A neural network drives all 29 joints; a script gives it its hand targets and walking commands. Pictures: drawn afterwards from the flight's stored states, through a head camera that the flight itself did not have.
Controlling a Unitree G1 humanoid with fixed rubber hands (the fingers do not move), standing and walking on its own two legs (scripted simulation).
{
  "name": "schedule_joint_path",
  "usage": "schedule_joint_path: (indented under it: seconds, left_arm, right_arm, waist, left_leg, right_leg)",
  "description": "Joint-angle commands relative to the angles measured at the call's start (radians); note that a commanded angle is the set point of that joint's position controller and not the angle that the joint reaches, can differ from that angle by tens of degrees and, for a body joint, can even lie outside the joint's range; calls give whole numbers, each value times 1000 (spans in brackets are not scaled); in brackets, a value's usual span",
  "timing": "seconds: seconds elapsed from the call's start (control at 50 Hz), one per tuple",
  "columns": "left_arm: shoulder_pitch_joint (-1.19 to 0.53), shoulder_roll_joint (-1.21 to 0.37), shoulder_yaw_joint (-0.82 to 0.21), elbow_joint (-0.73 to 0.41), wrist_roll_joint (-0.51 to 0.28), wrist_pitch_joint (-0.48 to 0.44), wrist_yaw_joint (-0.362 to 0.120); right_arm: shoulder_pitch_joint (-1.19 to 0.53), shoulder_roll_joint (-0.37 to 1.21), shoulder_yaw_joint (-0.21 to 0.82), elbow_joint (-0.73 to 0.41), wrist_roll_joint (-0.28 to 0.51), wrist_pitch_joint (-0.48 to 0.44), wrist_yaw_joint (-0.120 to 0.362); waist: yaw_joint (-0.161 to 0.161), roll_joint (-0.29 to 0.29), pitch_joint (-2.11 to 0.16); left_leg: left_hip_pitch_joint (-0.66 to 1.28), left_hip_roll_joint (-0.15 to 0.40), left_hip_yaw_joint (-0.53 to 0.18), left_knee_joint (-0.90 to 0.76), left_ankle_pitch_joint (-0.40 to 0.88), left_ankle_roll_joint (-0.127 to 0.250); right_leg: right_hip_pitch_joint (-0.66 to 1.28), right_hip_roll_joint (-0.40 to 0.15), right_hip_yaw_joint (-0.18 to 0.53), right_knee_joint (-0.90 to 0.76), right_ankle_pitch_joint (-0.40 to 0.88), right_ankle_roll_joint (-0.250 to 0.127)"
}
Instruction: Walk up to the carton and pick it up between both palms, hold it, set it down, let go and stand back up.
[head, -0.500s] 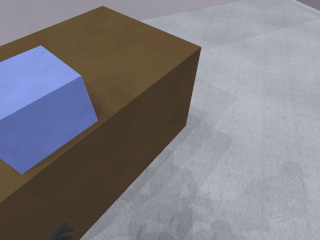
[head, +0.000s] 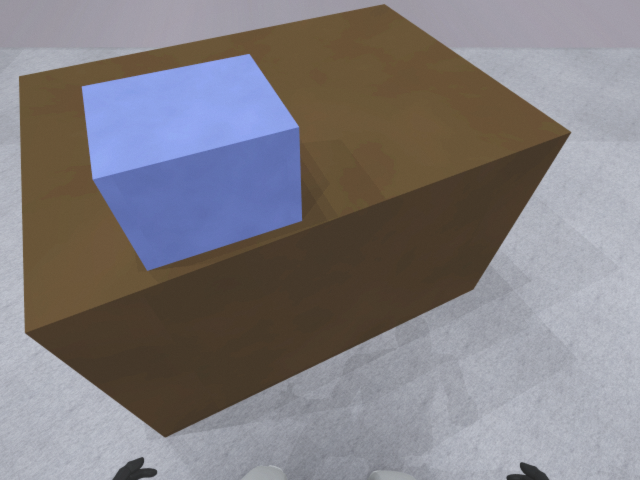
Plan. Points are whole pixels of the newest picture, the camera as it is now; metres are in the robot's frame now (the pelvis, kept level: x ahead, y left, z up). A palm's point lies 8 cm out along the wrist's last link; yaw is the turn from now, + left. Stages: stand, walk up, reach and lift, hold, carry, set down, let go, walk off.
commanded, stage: walk up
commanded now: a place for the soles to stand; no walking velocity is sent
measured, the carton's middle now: (200, 158) +0.59 +0.20 +0.04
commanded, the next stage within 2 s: none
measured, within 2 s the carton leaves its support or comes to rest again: neither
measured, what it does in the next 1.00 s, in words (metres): steps on the spot, turning left: left foot, then right foot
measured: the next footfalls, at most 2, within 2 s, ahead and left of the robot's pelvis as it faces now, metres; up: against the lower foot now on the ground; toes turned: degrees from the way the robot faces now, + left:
left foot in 0.38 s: +0.03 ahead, +0.14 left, +0.00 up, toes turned +17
right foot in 0.74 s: +0.10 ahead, -0.10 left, +0.00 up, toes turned +21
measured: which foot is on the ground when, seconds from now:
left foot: up 0.00-0.36, down 0.38-1.00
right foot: down 0.00-0.40, up 0.42-0.72, down 0.74-1.00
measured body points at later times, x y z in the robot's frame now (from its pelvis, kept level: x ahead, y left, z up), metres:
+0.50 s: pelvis +0.00 +0.03 +0.01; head +0.01 +0.06 +0.46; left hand -0.05 +0.29 -0.14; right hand +0.17 -0.18 -0.10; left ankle -0.01 +0.12 -0.72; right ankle +0.04 -0.11 -0.68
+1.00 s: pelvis +0.02 +0.00 +0.02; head +0.03 +0.02 +0.47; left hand -0.05 +0.25 -0.13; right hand +0.20 -0.17 -0.12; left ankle -0.01 +0.12 -0.72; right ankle +0.06 -0.11 -0.72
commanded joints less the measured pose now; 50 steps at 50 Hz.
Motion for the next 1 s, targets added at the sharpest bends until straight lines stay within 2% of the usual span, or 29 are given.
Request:
schedule_joint_path:
  seconds: [0.0, 0.02, 0.04, 0.08, 0.12, 0.14, 0.16, 0.18, 0.22, 0.28, 0.32, 0.34, 0.36, 0.38, 0.4, 0.42, 0.46, 0.54, 0.56, 0.64, 0.68, 0.7, 0.72, 0.74, 0.76, 0.78, 0.84, 0.9, 0.98]
  left_arm:
    - [16, 181, 62, -55, -13, -15, 17]
    - [-2, 146, 54, -55, -3, -20, 18]
    - [-17, 142, 53, -60, 3, -29, 20]
    - [1, 122, 48, -49, 7, -41, 16]
    - [55, 118, 49, -35, 14, -48, 17]
    - [49, 124, 63, -31, 19, -51, 19]
    - [67, 124, 63, -26, 16, -53, 20]
    - [92, 139, 62, -13, 21, -54, 22]
    - [91, 163, 61, 0, 26, -47, 20]
    - [75, 190, 57, 13, 35, -35, 10]
    - [43, 187, 50, 16, 39, -19, 3]
    - [34, 176, 40, 14, 32, -10, -4]
    - [48, 119, 17, 9, 30, -5, -10]
    - [52, 52, -8, -12, 19, 4, -19]
    - [32, 64, 2, -11, 13, 24, -8]
    - [32, 74, -4, -3, 10, 34, -7]
    - [67, 74, 3, 37, 5, 26, -9]
    - [105, 77, 13, 76, 20, 15, -6]
    - [78, 77, 10, 76, 20, 16, -7]
    - [74, 34, -4, 79, 1, 4, -5]
    - [96, 33, -1, 93, 1, -12, -2]
    - [121, 40, 2, 103, 5, -22, 0]
    - [114, 76, 8, 108, 10, -31, 2]
    - [105, 108, 19, 112, 12, -35, 4]
    - [47, 130, 20, 116, -14, -32, 1]
    - [7, 124, 20, 115, -18, -30, -5]
    - [9, 93, 6, 127, -13, -28, -13]
    - [50, 79, 5, 143, -13, -28, -16]
    - [19, 109, 10, 154, -15, -20, -10]
  right_arm:
    - [90, -125, -45, -32, -29, -8, -19]
    - [87, -124, -48, -16, -17, -9, -7]
    - [96, -112, -47, -7, -11, -9, 3]
    - [92, -85, -34, -11, -14, -10, 18]
    - [54, -74, -23, -20, -16, -6, 27]
    - [22, -46, -25, -34, -9, -7, 27]
    - [-17, -49, -22, -42, -11, -6, 27]
    - [-27, -43, -16, -46, -14, -7, 31]
    - [-52, -31, -15, -52, -16, -16, 34]
    - [11, -7, -9, -43, -6, -28, 35]
    - [75, -2, -15, -13, -7, -39, 30]
    - [104, -30, -27, -9, -8, -46, 24]
    - [157, -72, -40, -5, -11, -52, 18]
    - [153, -120, -45, -22, 5, -56, 7]
    - [167, -143, -54, -3, 30, -50, -8]
    - [114, -120, -47, -11, 39, -44, -19]
    - [10, -73, -25, -37, 21, -40, -33]
    - [24, -35, -8, -19, 18, -58, -23]
    - [33, -33, -7, -11, 15, -61, -24]
    - [-6, -51, -2, 2, 7, -56, -18]
    - [-47, -51, 4, 8, 8, -49, -11]
    - [-47, -27, 14, 20, 11, -51, -5]
    - [-35, 7, 29, 20, 18, -53, 2]
    - [17, 44, 42, 29, 18, -57, 6]
    - [33, 50, 45, 44, 15, -50, 1]
    - [21, 30, 38, 51, 4, -47, -1]
    - [8, -24, 36, 88, 12, -67, 4]
    - [-2, -45, 41, 102, 22, -76, -1]
    - [9, -30, 49, 117, 20, -67, -8]
  waist:
    - [1, -134, 42]
    - [-1, -109, 47]
    - [0, -143, 29]
    - [17, -164, -15]
    - [46, -149, -48]
    - [45, -213, -61]
    - [63, -170, -34]
    - [77, -179, -25]
    - [86, -173, -5]
    - [46, -206, -79]
    - [-7, -154, -113]
    - [-32, -85, -128]
    - [-50, 68, -153]
    - [-44, 182, -115]
    - [-64, 128, -101]
    - [-47, 118, -53]
    - [3, 145, -16]
    - [-7, 100, -111]
    - [-17, 50, -97]
    - [-6, 119, -82]
    - [17, 109, -93]
    - [30, 94, -107]
    - [21, 30, -109]
    - [-6, -81, -126]
    - [-38, -103, -79]
    - [-41, -108, -32]
    - [-14, -63, -33]
    - [11, -12, -82]
    - [9, -44, -92]
  left_leg:
    - [-193, 57, 110, 339, -109, 10]
    - [-179, 64, 102, 322, -36, 6]
    - [-171, 64, 117, 317, 14, 7]
    - [-190, 65, 154, 296, 40, -1]
    - [-224, 74, 176, 230, 33, -11]
    - [-213, 87, 186, 201, 38, -13]
    - [-240, 98, 192, 161, 41, -12]
    - [-228, 103, 214, 118, 26, -5]
    - [-162, 107, 261, 9, 17, -2]
    - [-7, 89, 318, -82, 59, 25]
    - [156, 62, 341, -252, 210, 53]
    - [253, 68, 305, -328, 284, 61]
    - [336, 188, 117, -392, 339, 90]
    - [329, 366, -218, -464, 410, 156]
    - [182, 426, -270, -491, 285, 260]
    - [148, 396, -211, -519, 243, 260]
    - [151, 318, -82, -480, 351, 245]
    - [130, 289, -66, -454, 436, 228]
    - [144, 277, -86, -447, 465, 223]
    - [108, 236, -60, -413, 407, 211]
    - [29, 209, -37, -382, 335, 175]
    - [2, 192, -36, -352, 343, 146]
    - [-45, 164, -4, -306, 330, 116]
    - [-53, 112, 34, -254, 182, 87]
    - [69, 64, 127, -235, 129, 70]
    - [120, 75, 124, -256, 174, 70]
    - [76, 116, 29, -321, 401, 91]
    - [35, 118, 2, -310, 465, 99]
    - [30, 95, 29, -268, 434, 79]
  right_leg:
    - [41, -404, 434, -433, -28, -134]
    - [46, -325, 305, -417, -32, -110]
    - [66, -297, 241, -404, 10, -111]
    - [154, -283, 190, -397, -20, -127]
    - [246, -302, 170, -395, -50, -141]
    - [235, -314, 111, -386, -94, -143]
    - [227, -339, 131, -398, -141, -148]
    - [223, -363, 128, -412, -164, -166]
    - [191, -340, 42, -370, -60, -165]
    - [148, -365, -19, -299, 124, -166]
    - [85, -341, -89, -171, 210, -125]
    - [19, -314, -121, -79, 158, -87]
    - [-63, -253, -165, 70, 0, -29]
    - [-207, -123, -129, 224, -331, 25]
    - [-168, -126, -32, 295, -408, 16]
    - [-170, -144, 14, 318, -353, 15]
    - [-201, -128, 33, 306, -268, 9]
    - [-56, -101, 24, 254, -176, 18]
    - [-74, -94, 29, 231, -179, 20]
    - [17, -66, 1, 26, -137, 14]
    - [169, -53, -29, -168, 41, 7]
    - [231, -79, -10, -236, 134, -6]
    - [270, -151, 74, -254, 174, -29]
    - [263, -255, 197, -328, 114, -61]
    - [86, -300, 191, -361, 9, -116]
    - [13, -274, 156, -368, -31, -112]
    - [121, -160, 17, -290, 93, -53]
    - [224, -160, -3, -252, 143, -46]
    - [222, -185, -11, -280, 115, -66]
